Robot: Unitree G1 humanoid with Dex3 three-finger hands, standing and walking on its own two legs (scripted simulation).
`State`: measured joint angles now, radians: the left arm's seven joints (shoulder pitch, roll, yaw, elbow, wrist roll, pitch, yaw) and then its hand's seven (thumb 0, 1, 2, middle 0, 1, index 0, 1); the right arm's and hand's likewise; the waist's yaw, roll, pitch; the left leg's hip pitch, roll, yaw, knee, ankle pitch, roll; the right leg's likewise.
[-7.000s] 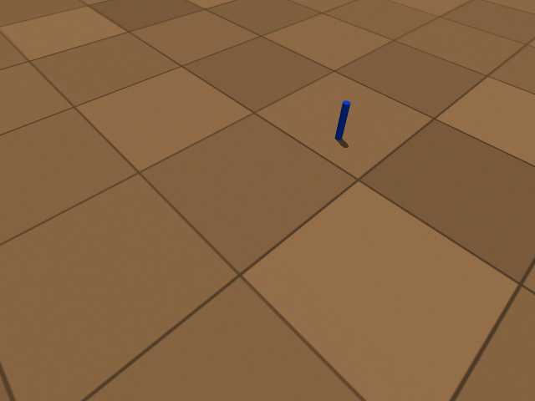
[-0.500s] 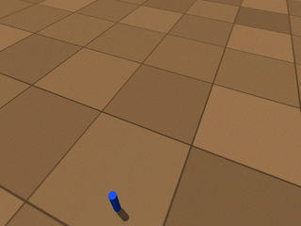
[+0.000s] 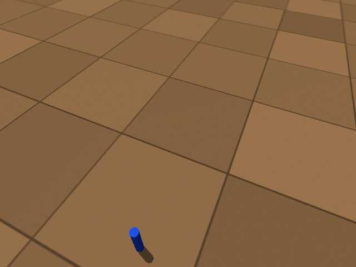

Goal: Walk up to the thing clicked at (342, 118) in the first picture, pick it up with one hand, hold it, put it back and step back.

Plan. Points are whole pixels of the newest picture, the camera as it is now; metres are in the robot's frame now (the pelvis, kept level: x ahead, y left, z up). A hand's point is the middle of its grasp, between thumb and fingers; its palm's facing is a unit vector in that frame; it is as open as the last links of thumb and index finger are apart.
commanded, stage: stand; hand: left
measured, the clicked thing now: (137, 240) +0.38 +0.18 -0.66
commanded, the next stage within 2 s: go down in 0.80 s
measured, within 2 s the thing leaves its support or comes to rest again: neither
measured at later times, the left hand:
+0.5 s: hand out of the picture +0.06 +0.25 -0.16, palm faces -0.03 -0.94 -0.34, open 7.4 cm
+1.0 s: hand out of the picture +0.10 +0.25 -0.16, palm faces +0.04 -0.94 -0.33, open 8.1 cm
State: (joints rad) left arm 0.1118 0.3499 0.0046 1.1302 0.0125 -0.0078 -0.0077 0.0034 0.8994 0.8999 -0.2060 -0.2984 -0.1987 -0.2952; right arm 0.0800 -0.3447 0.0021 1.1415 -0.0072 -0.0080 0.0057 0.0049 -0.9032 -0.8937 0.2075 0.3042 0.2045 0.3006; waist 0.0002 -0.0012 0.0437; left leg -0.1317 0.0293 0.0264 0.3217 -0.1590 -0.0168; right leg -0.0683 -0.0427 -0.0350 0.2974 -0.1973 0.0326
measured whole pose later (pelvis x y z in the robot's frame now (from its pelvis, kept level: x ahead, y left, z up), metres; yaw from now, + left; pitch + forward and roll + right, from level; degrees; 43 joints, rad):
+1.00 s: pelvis -0.01 +0.00 -0.01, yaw +1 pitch +1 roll +0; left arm 0.07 0.33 0.05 1.06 -0.01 -0.03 0.01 0.01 0.83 0.83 -0.15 -0.24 -0.15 -0.23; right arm 0.16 -0.33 0.01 0.96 0.04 -0.03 -0.03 0.01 -0.92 -0.90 0.21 0.30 0.20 0.30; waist 0.00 0.00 0.06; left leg -0.24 0.03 0.02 0.41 -0.18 -0.01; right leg -0.18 -0.05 -0.04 0.40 -0.23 0.03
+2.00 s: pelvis -0.03 +0.00 -0.14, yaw -1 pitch +22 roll -3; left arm 0.13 0.45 0.40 0.59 -0.04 0.01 -0.27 -0.01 -0.54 0.01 -0.10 -0.05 -0.09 -0.04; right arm 0.19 -0.26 0.00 0.56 -0.01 -0.21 -0.08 0.01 -0.90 -0.89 0.21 0.30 0.21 0.30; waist -0.03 -0.02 -0.14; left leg -1.18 0.06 -0.04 1.33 -0.54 -0.02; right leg -1.10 -0.03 -0.05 1.30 -0.59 0.02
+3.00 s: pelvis -0.09 +0.00 -0.33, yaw -5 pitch +33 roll -6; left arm -0.42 0.76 0.74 0.96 -0.17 -0.30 -0.66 -0.02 -0.58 0.06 -0.05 -0.05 -0.04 -0.05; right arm 0.10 -0.33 0.06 0.68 -0.04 -0.18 -0.06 0.01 -0.89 -0.89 0.21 0.30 0.21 0.30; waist -0.04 -0.03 -0.14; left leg -1.95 0.07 -0.12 2.01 -0.65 -0.03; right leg -1.85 0.00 -0.06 1.98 -0.72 0.02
